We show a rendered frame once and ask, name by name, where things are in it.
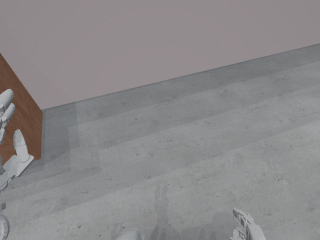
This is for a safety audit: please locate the left robot forearm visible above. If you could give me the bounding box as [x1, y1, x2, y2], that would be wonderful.
[0, 200, 10, 240]

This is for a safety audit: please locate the robot right hand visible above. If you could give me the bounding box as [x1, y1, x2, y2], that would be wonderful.
[230, 208, 266, 240]

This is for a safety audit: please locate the left robot thigh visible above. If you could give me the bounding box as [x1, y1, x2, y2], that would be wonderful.
[114, 229, 146, 240]

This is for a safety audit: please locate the counter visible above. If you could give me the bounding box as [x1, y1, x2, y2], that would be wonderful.
[0, 53, 43, 167]

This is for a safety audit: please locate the robot left hand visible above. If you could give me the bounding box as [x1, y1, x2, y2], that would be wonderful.
[0, 89, 34, 195]

